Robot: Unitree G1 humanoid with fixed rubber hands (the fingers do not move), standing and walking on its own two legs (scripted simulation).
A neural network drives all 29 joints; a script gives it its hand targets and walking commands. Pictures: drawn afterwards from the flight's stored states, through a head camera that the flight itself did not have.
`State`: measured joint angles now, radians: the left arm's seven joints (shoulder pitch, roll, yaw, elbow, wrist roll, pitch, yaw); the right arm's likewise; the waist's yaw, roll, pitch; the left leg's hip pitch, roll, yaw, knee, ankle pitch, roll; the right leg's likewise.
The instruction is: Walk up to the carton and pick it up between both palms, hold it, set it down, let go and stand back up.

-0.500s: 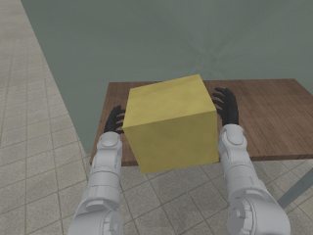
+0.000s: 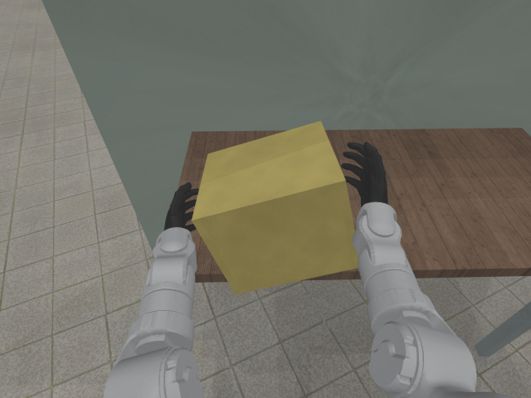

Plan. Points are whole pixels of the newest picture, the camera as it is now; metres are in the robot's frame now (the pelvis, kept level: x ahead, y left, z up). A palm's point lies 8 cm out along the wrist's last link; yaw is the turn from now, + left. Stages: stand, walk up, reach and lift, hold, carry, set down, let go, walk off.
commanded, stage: set down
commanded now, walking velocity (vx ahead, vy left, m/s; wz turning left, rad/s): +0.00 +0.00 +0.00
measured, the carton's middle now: (278, 206) +0.45 +0.00 +0.03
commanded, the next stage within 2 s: none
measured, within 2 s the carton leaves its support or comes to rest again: neither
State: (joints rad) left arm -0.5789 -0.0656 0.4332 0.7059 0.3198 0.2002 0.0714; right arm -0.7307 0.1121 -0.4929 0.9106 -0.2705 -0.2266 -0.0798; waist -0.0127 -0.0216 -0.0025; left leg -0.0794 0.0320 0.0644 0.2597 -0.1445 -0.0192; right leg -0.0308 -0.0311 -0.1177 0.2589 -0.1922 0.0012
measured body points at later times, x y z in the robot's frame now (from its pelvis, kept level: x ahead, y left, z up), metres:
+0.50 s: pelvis -0.01 -0.01 +0.00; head +0.00 -0.01 +0.45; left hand +0.40 +0.15 +0.07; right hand +0.40 -0.17 +0.12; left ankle +0.00 +0.13 -0.75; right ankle -0.03 -0.11 -0.75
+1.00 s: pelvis +0.01 +0.00 +0.00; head +0.07 +0.00 +0.44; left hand +0.45 +0.13 +0.06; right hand +0.44 -0.19 +0.07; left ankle +0.00 +0.13 -0.75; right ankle -0.03 -0.11 -0.75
